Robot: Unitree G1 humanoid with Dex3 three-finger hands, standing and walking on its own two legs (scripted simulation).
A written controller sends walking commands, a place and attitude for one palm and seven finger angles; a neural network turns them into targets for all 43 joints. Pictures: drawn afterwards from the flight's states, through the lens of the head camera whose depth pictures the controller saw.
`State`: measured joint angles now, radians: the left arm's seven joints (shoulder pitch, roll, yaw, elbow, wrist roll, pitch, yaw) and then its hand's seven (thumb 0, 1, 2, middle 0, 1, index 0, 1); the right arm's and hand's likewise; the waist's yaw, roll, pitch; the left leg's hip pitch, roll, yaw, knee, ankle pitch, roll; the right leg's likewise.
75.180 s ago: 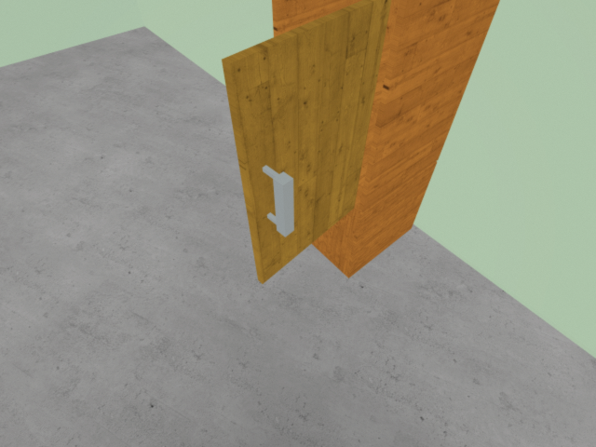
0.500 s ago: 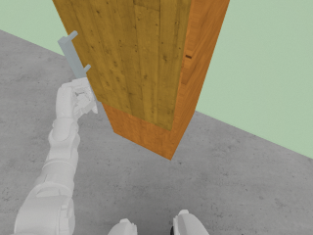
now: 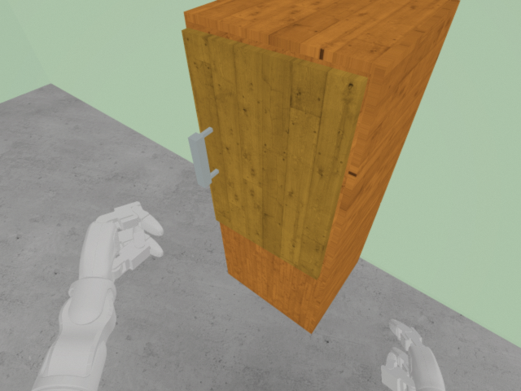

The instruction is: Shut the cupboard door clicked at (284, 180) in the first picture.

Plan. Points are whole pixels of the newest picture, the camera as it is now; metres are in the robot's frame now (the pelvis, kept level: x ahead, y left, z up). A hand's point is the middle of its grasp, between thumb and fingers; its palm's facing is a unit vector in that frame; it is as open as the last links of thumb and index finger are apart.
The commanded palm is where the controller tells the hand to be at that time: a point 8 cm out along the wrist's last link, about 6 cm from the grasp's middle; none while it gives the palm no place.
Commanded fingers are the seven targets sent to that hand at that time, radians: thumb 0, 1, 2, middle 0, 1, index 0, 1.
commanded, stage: draw the hand back to the body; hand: left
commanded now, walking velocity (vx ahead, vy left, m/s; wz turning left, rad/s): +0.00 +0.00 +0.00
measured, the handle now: (206, 157) +0.65 +0.19 -0.03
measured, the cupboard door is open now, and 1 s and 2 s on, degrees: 2 2 2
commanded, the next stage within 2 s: step back with the hand held close in 0.84 s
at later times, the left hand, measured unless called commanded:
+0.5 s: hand (27, 276) +0.19 +0.27 +0.18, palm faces +0.46 -0.78 -0.43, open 6.4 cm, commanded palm +0.15 +0.30 +0.19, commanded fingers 0.00 0.90 0.90 -0.20 -0.30 -0.20 -0.30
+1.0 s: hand (40, 282) +0.19 +0.25 +0.17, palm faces +0.46 -0.79 -0.41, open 7.4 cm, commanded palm +0.14 +0.29 +0.19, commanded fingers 0.00 0.90 0.90 -0.20 -0.30 -0.20 -0.30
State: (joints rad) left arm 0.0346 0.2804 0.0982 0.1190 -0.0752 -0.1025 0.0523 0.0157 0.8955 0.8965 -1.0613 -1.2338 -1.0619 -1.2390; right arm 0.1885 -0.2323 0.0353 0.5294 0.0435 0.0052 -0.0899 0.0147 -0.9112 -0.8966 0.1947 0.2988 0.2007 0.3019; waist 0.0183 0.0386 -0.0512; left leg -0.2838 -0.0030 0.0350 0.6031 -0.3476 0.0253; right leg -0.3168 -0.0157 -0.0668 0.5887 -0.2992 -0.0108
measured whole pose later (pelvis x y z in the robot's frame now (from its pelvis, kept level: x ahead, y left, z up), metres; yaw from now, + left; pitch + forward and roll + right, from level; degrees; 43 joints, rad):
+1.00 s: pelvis +0.00 -0.01 +0.01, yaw +0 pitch -5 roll +0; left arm 0.45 0.34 0.35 -0.34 -0.07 -0.10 0.10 0.01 0.89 0.90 -0.21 -0.30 -0.21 -0.31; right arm 0.20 -0.23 0.02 0.64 0.01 -0.11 -0.08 0.02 -0.91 -0.90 0.20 0.30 0.20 0.30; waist 0.05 0.08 0.01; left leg -0.08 0.01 0.03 0.42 -0.26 0.01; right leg -0.11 0.00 -0.07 0.41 -0.22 -0.02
